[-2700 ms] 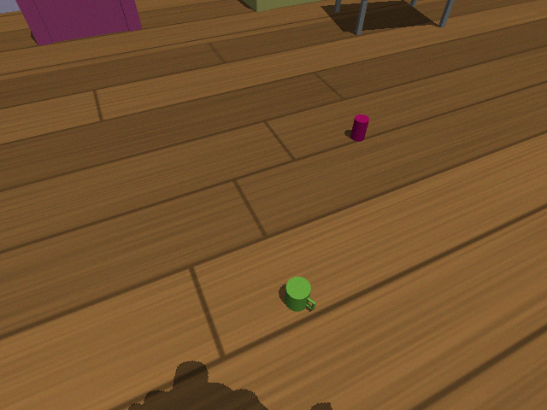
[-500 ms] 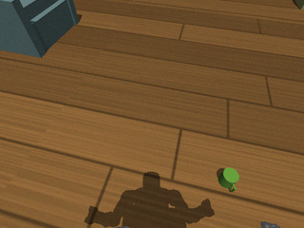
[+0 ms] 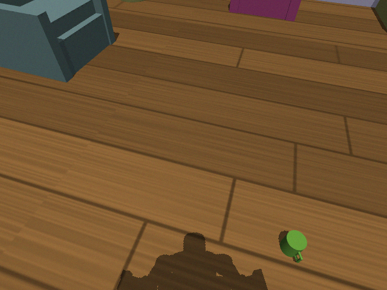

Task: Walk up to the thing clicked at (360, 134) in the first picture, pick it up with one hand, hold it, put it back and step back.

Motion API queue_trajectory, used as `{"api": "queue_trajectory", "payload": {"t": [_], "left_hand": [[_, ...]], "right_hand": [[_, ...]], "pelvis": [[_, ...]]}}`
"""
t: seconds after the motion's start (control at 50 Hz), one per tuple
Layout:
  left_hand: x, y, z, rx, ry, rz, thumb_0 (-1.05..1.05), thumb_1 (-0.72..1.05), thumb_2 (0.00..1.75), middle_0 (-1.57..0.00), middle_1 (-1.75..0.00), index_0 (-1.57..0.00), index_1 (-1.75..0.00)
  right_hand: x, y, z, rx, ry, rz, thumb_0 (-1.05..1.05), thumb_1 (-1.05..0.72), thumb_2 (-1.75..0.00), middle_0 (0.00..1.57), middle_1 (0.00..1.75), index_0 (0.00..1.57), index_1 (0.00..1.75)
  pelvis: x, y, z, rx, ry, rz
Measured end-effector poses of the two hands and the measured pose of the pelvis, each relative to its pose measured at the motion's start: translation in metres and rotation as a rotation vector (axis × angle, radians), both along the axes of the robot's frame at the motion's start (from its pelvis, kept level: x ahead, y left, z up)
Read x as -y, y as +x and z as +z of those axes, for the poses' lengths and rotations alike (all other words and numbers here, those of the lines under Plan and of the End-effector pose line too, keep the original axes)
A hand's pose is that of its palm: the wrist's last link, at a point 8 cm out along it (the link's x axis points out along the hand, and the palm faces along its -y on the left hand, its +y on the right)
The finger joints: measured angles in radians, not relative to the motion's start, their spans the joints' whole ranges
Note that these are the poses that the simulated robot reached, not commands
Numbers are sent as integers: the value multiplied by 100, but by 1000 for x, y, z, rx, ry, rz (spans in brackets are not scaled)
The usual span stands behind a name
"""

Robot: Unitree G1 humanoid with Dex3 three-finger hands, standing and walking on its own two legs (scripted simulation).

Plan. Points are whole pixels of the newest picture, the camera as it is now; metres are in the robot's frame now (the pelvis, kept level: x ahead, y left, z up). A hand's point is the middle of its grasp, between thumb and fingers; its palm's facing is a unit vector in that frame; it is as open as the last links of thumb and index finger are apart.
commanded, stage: walk up
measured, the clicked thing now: out of the picture +0.97 -1.51 -0.70
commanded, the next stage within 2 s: stand in 0.20 s
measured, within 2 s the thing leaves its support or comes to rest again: neither
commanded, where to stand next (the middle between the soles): +0.05 -0.01 m, yaw -2 degrees
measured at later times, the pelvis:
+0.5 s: pelvis +0.00 -0.01 +0.02, yaw -1 degrees
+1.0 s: pelvis +0.00 -0.02 +0.02, yaw -2 degrees
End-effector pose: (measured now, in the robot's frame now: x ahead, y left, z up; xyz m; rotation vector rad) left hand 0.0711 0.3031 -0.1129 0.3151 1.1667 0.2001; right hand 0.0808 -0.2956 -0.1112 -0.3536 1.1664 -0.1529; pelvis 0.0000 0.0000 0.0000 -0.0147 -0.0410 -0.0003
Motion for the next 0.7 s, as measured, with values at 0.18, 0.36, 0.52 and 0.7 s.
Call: {"api": "queue_trajectory", "payload": {"t": [0.18,0.36,0.52,0.7], "left_hand": [[-2,19,7,24,9,20,1,91,90,-21,-30,-20,-30],[6,16,11,-8,6,17,1,91,90,-21,-30,-20,-30],[16,2,11,-51,-4,8,1,91,90,-21,-30,-20,-30],[20,-6,10,-82,-3,9,1,91,90,-21,-30,-20,-30]], "right_hand": [[6,12,5,-7,-12,3,1,-90,-90,20,30,21,30],[8,23,13,29,-5,-3,1,-90,-90,20,30,21,30],[12,12,12,13,11,-34,1,-90,-90,20,30,21,30],[19,-15,8,-56,8,-66,1,-90,-90,20,30,20,30]], "pelvis": [[4,2,5,0,-1,16],[9,3,12,20,4,-6],[13,-1,16,22,5,-17],[16,-2,17,14,7,-23]]}}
